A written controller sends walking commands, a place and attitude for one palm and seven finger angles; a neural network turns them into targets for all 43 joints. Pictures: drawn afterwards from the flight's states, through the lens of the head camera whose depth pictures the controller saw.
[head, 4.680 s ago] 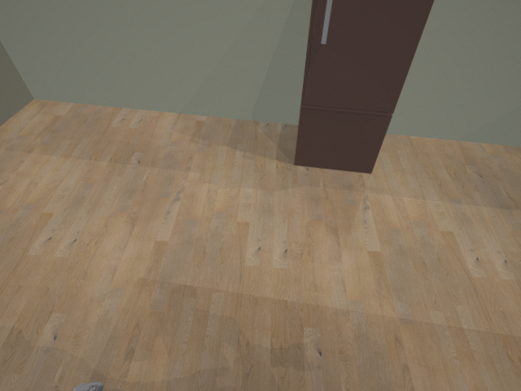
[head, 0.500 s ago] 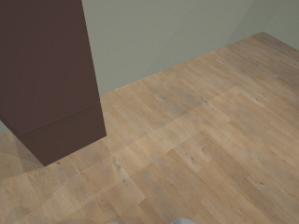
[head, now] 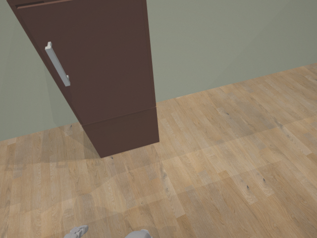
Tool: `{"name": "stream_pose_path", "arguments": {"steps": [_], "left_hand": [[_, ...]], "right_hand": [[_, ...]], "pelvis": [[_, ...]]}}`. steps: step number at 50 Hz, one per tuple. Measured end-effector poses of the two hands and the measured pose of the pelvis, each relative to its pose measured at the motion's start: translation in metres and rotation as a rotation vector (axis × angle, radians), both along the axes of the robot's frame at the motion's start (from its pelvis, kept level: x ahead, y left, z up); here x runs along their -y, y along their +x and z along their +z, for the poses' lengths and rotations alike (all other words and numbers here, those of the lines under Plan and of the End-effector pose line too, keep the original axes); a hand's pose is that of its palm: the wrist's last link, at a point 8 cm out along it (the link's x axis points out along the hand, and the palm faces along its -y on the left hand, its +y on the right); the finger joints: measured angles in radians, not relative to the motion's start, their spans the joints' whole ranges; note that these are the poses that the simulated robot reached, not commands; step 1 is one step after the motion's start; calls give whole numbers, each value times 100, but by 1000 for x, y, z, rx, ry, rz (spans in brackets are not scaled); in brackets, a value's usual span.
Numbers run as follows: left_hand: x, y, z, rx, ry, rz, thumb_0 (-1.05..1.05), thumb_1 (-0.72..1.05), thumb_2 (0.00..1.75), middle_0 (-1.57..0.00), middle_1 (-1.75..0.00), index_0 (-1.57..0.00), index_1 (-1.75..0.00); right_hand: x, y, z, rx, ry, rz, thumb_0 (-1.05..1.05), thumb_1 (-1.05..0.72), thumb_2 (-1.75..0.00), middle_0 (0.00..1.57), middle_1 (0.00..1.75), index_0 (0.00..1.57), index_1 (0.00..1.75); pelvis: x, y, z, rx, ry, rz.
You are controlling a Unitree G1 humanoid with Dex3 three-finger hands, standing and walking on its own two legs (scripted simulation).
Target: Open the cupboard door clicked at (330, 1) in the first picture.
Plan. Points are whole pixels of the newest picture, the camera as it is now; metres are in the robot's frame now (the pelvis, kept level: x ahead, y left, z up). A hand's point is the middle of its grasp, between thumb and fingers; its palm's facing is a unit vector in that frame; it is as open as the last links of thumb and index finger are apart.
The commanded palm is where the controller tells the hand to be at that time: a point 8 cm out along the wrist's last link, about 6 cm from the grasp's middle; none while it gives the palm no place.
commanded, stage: turn to face it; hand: left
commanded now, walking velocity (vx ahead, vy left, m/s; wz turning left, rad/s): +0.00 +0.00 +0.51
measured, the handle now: (59, 64) +0.70 +0.42 +0.05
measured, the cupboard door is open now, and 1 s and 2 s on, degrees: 0 0 0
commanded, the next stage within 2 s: take the last steps up to it in 0.40 s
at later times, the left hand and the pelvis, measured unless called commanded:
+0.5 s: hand out of the picture -0.05 +0.26 -0.17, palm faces +0.30 -0.92 -0.26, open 7.4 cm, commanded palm none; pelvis -0.02 +0.04 +0.01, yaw +14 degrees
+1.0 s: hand out of the picture -0.03 +0.17 -0.15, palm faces +0.37 -0.91 -0.19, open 7.3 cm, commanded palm none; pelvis +0.05 +0.03 +0.01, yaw +19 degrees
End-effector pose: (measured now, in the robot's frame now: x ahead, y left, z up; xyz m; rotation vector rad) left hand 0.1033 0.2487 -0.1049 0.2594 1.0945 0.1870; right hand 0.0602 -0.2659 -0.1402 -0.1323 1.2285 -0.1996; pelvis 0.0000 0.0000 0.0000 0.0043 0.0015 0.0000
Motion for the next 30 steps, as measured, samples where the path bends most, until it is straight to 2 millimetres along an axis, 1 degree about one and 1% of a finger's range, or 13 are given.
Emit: {"name": "stream_pose_path", "arguments": {"steps": [5,8,10,14,18,20,22,24,27,30], "left_hand": [[7,-38,3,-40,-8,73,0,90,90,-20,-30,-21,-30],[8,-59,-1,-65,-23,117,0,90,90,-20,-30,-21,-30],[6,-75,-5,-87,-35,149,0,90,90,-20,-30,-21,-30],[-6,-113,-17,-148,-59,220,0,90,90,-21,-30,-21,-30],[-28,-152,-38,-215,-84,302,0,90,90,-21,-30,-21,-30],[-38,-167,-43,-256,-84,327,0,90,90,-20,-30,-21,-30],[-45,-174,-40,-279,-85,350,0,91,90,-20,-30,-20,-30],[-50,-176,-36,-272,-87,364,1,91,90,-20,-30,-20,-30],[-54,-171,-30,-237,-87,373,1,91,90,-20,-30,-20,-30],[-53,-162,-24,-199,-86,369,0,91,90,-20,-30,-20,-30]], "right_hand": [[6,17,7,1,7,75,1,-90,-90,19,30,20,30],[2,27,10,-14,3,123,1,-90,-90,19,30,20,30],[-4,36,11,-23,-3,161,1,-91,-90,19,30,20,30],[-26,59,14,-15,-21,242,1,-91,-90,19,30,20,30],[-56,83,15,41,-51,321,1,-91,-90,19,30,20,30],[-71,89,21,66,-55,345,1,-91,-90,19,30,20,30],[-82,90,26,80,-57,360,0,-90,-90,19,30,20,30],[-90,87,30,78,-56,371,0,-90,-90,20,30,20,30],[-98,81,32,65,-43,381,0,-90,-90,20,30,20,30],[-101,71,29,50,-23,380,0,-90,-90,20,30,20,30]], "pelvis": [[8,-3,7,14,18,72],[8,-5,8,14,28,114],[6,-6,8,10,30,138],[-5,-9,5,-2,22,176],[-24,-12,-6,-10,-1,215],[-29,-15,-5,-2,3,216],[-33,-16,-1,4,-10,229],[-36,-17,4,8,-19,242],[-39,-18,9,13,-23,258],[-39,-17,11,18,-19,269]]}}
